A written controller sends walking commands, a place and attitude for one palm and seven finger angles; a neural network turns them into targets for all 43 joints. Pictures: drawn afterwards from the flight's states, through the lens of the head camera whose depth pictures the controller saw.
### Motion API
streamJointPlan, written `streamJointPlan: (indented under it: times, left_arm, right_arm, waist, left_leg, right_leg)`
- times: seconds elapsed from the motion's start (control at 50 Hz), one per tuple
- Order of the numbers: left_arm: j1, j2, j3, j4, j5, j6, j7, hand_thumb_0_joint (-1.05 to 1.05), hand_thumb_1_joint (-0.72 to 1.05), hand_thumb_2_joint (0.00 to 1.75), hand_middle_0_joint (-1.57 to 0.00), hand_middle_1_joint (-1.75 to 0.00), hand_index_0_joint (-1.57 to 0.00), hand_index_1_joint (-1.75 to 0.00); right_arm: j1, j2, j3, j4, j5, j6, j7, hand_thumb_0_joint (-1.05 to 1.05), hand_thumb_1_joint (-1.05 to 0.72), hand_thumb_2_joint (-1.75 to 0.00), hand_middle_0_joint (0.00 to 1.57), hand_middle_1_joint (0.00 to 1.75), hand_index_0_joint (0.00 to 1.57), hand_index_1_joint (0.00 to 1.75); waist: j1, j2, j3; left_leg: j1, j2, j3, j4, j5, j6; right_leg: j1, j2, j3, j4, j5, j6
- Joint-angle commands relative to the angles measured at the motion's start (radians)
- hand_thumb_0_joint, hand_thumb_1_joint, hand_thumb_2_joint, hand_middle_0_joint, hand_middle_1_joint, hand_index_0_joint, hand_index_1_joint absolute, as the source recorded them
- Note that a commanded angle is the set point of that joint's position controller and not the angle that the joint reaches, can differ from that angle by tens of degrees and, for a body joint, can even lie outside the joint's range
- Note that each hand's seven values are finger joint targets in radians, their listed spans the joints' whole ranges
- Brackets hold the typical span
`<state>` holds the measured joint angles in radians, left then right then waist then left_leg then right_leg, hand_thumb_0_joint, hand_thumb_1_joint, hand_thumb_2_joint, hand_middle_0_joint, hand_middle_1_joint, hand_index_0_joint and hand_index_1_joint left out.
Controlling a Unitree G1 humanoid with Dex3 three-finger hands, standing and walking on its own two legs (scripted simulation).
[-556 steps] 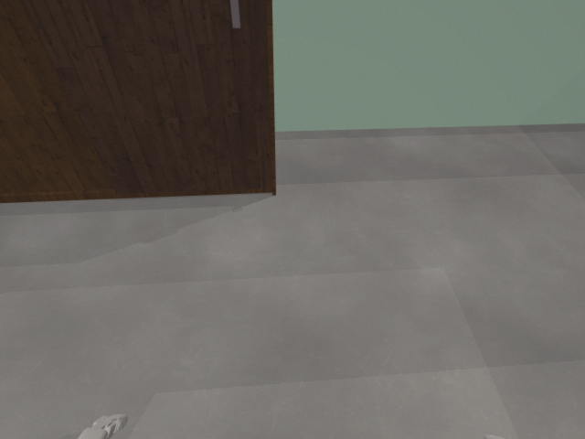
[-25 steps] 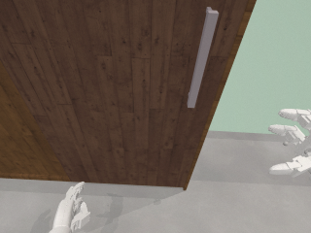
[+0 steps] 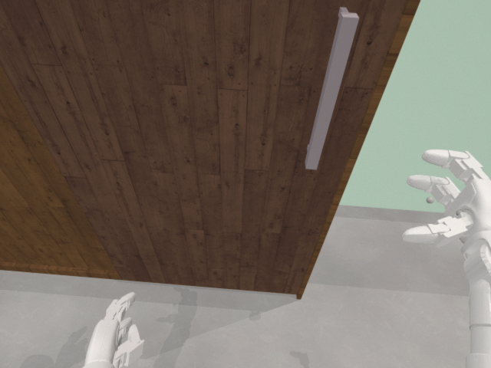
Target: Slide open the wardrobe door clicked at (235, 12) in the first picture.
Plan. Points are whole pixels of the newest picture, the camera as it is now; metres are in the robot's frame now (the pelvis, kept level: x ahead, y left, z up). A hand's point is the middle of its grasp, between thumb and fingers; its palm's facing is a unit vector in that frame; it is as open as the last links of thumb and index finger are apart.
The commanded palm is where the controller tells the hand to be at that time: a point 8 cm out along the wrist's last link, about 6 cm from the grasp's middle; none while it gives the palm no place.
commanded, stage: move the hooked fingers beside the handle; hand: right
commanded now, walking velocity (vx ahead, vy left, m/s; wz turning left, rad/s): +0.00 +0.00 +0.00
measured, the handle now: (324, 99) +0.55 -0.12 +0.19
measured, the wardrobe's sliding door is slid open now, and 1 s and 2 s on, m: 0.00 0.00 0.00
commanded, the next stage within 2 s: none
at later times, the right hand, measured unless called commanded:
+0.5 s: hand (405, 182) +0.38 -0.23 +0.15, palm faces +0.10 +0.99 +0.01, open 14.0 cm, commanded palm +0.36 -0.28 +0.15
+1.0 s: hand (366, 151) +0.45 -0.19 +0.15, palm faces +0.10 +1.00 +0.00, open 14.0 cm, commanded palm +0.43 -0.23 +0.15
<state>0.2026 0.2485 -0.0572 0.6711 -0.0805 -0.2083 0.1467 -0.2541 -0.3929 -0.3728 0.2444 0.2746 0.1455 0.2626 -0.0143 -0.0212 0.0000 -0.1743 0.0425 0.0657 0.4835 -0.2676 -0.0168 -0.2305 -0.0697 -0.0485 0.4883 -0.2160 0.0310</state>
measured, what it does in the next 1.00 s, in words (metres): stands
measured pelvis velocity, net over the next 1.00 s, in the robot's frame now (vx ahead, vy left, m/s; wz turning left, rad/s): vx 0.01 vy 0.00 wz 0.02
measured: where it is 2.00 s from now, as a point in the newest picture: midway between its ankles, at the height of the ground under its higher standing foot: outside the picture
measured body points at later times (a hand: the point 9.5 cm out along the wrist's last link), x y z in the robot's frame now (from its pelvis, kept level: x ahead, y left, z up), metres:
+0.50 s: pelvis +0.01 +0.00 +0.00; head +0.00 +0.00 +0.45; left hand +0.16 +0.25 -0.09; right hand +0.36 -0.29 +0.15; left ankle +0.00 +0.13 -0.74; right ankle +0.03 -0.14 -0.74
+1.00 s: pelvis +0.01 +0.00 +0.00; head +0.02 +0.00 +0.45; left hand +0.09 +0.26 -0.11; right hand +0.43 -0.24 +0.15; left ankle +0.00 +0.13 -0.74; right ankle +0.03 -0.14 -0.74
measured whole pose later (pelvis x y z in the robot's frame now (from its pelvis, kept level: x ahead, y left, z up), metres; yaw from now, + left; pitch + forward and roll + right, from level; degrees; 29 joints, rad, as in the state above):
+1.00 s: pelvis +0.01 +0.00 +0.00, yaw +1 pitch +2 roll +1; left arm 0.29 0.25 -0.01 0.74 -0.06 -0.12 0.10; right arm -0.67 -0.35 -0.29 0.71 0.15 0.01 0.09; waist 0.06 -0.01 -0.01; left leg -0.28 0.04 0.05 0.52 -0.28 -0.02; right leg -0.34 -0.08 -0.06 0.54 -0.24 0.03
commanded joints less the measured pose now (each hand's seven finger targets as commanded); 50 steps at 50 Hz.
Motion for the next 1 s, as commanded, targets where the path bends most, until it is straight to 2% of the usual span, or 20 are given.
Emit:
streamJointPlan:
  times: [0.0,0.06,0.12,0.16,0.18,0.22,0.26,0.3,0.32,0.36,0.42,0.5,0.52,0.56,0.64,0.72,0.78,0.82,0.88,0.98]
  left_arm:
    - [-0.103,0.143,0.061,-0.154,-0.002,-0.039,0.001,0.00,0.90,0.90,-0.20,-0.30,-0.20,-0.30]
    - [-0.095,0.151,0.067,-0.150,-0.003,-0.031,0.001,0.00,0.90,0.90,-0.20,-0.30,-0.20,-0.30]
    - [-0.089,0.148,0.073,-0.148,0.000,-0.029,0.002,0.00,0.90,0.90,-0.20,-0.30,-0.20,-0.30]
    - [-0.080,0.153,0.076,-0.139,0.002,-0.025,0.002,0.00,0.90,0.90,-0.20,-0.30,-0.20,-0.30]
    - [-0.082,0.148,0.075,-0.139,0.004,-0.025,0.001,0.00,0.90,0.90,-0.20,-0.30,-0.20,-0.30]
    - [-0.076,0.146,0.078,-0.135,0.006,-0.025,-0.001,0.00,0.90,0.90,-0.20,-0.30,-0.20,-0.30]
    - [-0.066,0.153,0.082,-0.126,0.009,-0.018,-0.004,0.00,0.90,0.90,-0.20,-0.30,-0.20,-0.30]
    - [-0.066,0.147,0.080,-0.124,0.005,-0.008,-0.004,0.00,0.90,0.90,-0.20,-0.30,-0.20,-0.30]
    - [-0.068,0.145,0.081,-0.129,0.004,-0.006,-0.006,0.00,0.90,0.90,-0.20,-0.30,-0.20,-0.30]
    - [-0.062,0.152,0.080,-0.123,0.001,0.001,-0.005,0.00,0.90,0.90,-0.20,-0.30,-0.20,-0.30]
    - [-0.057,0.150,0.080,-0.122,-0.001,0.011,-0.003,0.00,0.90,0.90,-0.20,-0.30,-0.20,-0.30]
    - [-0.046,0.148,0.082,-0.110,0.004,0.014,-0.002,0.00,0.90,0.90,-0.20,-0.30,-0.20,-0.30]
    - [-0.041,0.145,0.082,-0.104,0.005,0.013,-0.002,0.00,0.90,0.90,-0.20,-0.30,-0.20,-0.30]
    - [-0.024,0.152,0.085,-0.090,0.011,0.016,-0.003,0.00,0.90,0.90,-0.20,-0.30,-0.20,-0.30]
    - [-0.012,0.145,0.087,-0.080,0.012,0.021,-0.013,0.00,0.90,0.90,-0.20,-0.30,-0.20,-0.30]
    - [0.004,0.148,0.088,-0.079,0.012,0.039,-0.023,0.00,0.90,0.90,-0.20,-0.30,-0.20,-0.30]
    - [0.017,0.152,0.091,-0.081,0.015,0.049,-0.030,0.00,0.90,0.90,-0.20,-0.30,-0.20,-0.30]
    - [0.026,0.149,0.094,-0.077,0.017,0.051,-0.032,0.00,0.90,0.90,-0.20,-0.30,-0.20,-0.30]
    - [0.051,0.153,0.101,-0.062,0.023,0.052,-0.036,0.00,0.90,0.90,-0.20,-0.30,-0.20,-0.30]
    - [0.081,0.147,0.107,-0.034,0.025,0.050,-0.045,0.00,0.90,0.90,-0.20,-0.30,-0.20,-0.30]
  right_arm:
    - [-0.295,-0.234,-0.070,-0.153,0.007,-0.054,0.001,0.00,0.50,-0.30,0.30,1.20,0.30,1.20]
    - [-0.338,-0.238,-0.061,-0.146,0.007,-0.051,0.006,0.00,0.50,-0.30,0.30,1.20,0.30,1.20]
    - [-0.422,-0.229,-0.044,-0.187,0.002,-0.067,-0.002,0.00,0.50,-0.30,0.30,1.20,0.30,1.20]
    - [-0.433,-0.256,-0.065,-0.192,0.000,-0.088,-0.011,0.00,0.50,-0.30,0.30,1.20,0.30,1.20]
    - [-0.478,-0.237,-0.043,-0.215,-0.005,-0.100,-0.014,0.00,0.50,-0.30,0.30,1.20,0.30,1.20]
    - [-0.449,-0.224,-0.048,-0.197,-0.004,-0.113,-0.021,0.00,0.50,-0.30,0.30,1.20,0.30,1.20]
    - [-0.417,-0.261,-0.082,-0.167,-0.010,-0.116,-0.028,0.00,0.50,-0.30,0.30,1.20,0.30,1.20]
    - [-0.420,-0.234,-0.059,-0.116,-0.014,-0.099,-0.026,0.00,0.50,-0.30,0.30,1.20,0.30,1.20]
    - [-0.429,-0.215,-0.039,-0.116,-0.016,-0.092,-0.026,0.00,0.50,-0.30,0.30,1.20,0.30,1.20]
    - [-0.431,-0.218,-0.037,-0.067,-0.017,-0.075,-0.028,0.00,0.50,-0.30,0.30,1.20,0.30,1.20]
    - [-0.515,-0.200,-0.003,-0.035,-0.025,-0.063,-0.034,0.00,0.50,-0.30,0.30,1.20,0.30,1.20]
    - [-0.684,-0.188,0.035,-0.041,-0.044,-0.106,-0.061,0.00,0.50,-0.30,0.30,1.20,0.30,1.20]
    - [-0.695,-0.174,0.045,-0.027,-0.047,-0.119,-0.066,0.00,0.50,-0.30,0.30,1.20,0.30,1.20]
    - [-0.734,-0.204,0.027,-0.003,-0.055,-0.145,-0.082,0.00,0.50,-0.30,0.30,1.20,0.30,1.20]
    - [-0.747,-0.174,0.052,0.065,-0.074,-0.153,-0.100,0.00,0.50,-0.30,0.30,1.20,0.30,1.20]
    - [-0.704,-0.174,0.035,0.182,-0.083,-0.124,-0.119,0.00,0.50,-0.30,0.30,1.20,0.30,1.20]
    - [-0.759,-0.185,0.027,0.200,-0.093,-0.130,-0.138,0.00,0.50,-0.30,0.30,1.20,0.30,1.20]
    - [-0.824,-0.171,0.045,0.193,-0.102,-0.149,-0.150,0.00,0.50,-0.30,0.30,1.20,0.30,1.20]
    - [-0.904,-0.212,0.023,0.197,-0.117,-0.201,-0.169,0.00,0.50,-0.30,0.30,1.20,0.30,1.20]
    - [-0.980,-0.140,0.098,0.267,-0.133,-0.248,-0.171,0.00,0.50,-0.30,0.30,1.20,0.30,1.20]
  waist:
    - [-0.011,0.002,-0.187]
    - [-0.003,0.017,-0.173]
    - [0.008,-0.037,-0.223]
    - [0.007,-0.019,-0.242]
    - [0.014,-0.036,-0.268]
    - [0.008,-0.036,-0.270]
    - [-0.001,-0.029,-0.288]
    - [0.008,-0.001,-0.257]
    - [0.005,-0.029,-0.257]
    - [0.008,0.008,-0.228]
    - [0.026,-0.002,-0.208]
    - [0.053,-0.015,-0.240]
    - [0.053,-0.010,-0.249]
    - [0.055,-0.009,-0.286]
    - [0.046,-0.050,-0.321]
    - [0.036,0.016,-0.292]
    - [0.038,0.036,-0.287]
    - [0.057,0.020,-0.297]
    - [0.068,0.024,-0.318]
    - [0.093,-0.039,-0.331]
  left_leg:
    - [-0.003,-0.050,-0.002,-0.073,0.193,0.013]
    - [-0.018,-0.052,-0.006,-0.074,0.194,0.014]
    - [-0.019,-0.051,-0.011,-0.068,0.220,0.017]
    - [-0.006,-0.052,-0.011,-0.060,0.240,0.018]
    - [-0.002,-0.050,-0.013,-0.055,0.258,0.018]
    - [0.005,-0.053,-0.008,-0.047,0.284,0.019]
    - [0.024,-0.053,-0.011,-0.039,0.310,0.020]
    - [0.011,-0.049,-0.008,-0.041,0.307,0.015]
    - [0.006,-0.049,-0.010,-0.043,0.298,0.016]
    - [-0.008,-0.052,-0.007,-0.049,0.273,0.016]
    - [-0.042,-0.050,-0.009,-0.058,0.236,0.014]
    - [-0.066,-0.051,-0.016,-0.059,0.208,0.018]
    - [-0.069,-0.053,-0.012,-0.055,0.200,0.019]
    - [-0.057,-0.054,-0.014,-0.049,0.208,0.022]
    - [-0.045,-0.052,-0.011,-0.037,0.239,0.026]
    - [-0.040,-0.052,-0.006,-0.037,0.247,0.023]
    - [-0.035,-0.050,-0.008,-0.035,0.257,0.021]
    - [-0.054,-0.053,-0.013,-0.036,0.253,0.020]
    - [-0.059,-0.057,-0.021,-0.030,0.249,0.020]
    - [-0.094,-0.062,-0.020,-0.023,0.241,0.024]
  right_leg:
    - [0.090,0.064,0.004,-0.055,0.118,-0.039]
    - [0.088,0.062,0.003,-0.044,0.119,-0.041]
    - [0.125,0.064,0.007,-0.038,0.146,-0.041]
    - [0.125,0.062,0.005,-0.028,0.163,-0.041]
    - [0.140,0.063,0.007,-0.030,0.178,-0.042]
    - [0.140,0.063,0.007,-0.027,0.200,-0.040]
    - [0.135,0.062,0.002,-0.019,0.219,-0.041]
    - [0.112,0.062,-0.004,-0.026,0.202,-0.041]
    - [0.110,0.064,-0.002,-0.026,0.195,-0.038]
    - [0.094,0.061,-0.003,-0.025,0.177,-0.041]
    - [0.086,0.061,0.000,-0.026,0.146,-0.039]
    - [0.111,0.059,0.009,-0.018,0.138,-0.042]
    - [0.116,0.058,0.014,-0.016,0.136,-0.040]
    - [0.125,0.056,0.016,-0.011,0.149,-0.040]
    - [0.126,0.058,0.016,-0.010,0.175,-0.034]
    - [0.079,0.057,0.013,-0.016,0.171,-0.036]
    - [0.059,0.055,0.012,-0.016,0.177,-0.037]
    - [0.072,0.055,0.009,-0.008,0.174,-0.039]
    - [0.074,0.051,0.012,0.001,0.173,-0.042]
    - [0.089,0.051,0.016,0.015,0.171,-0.038]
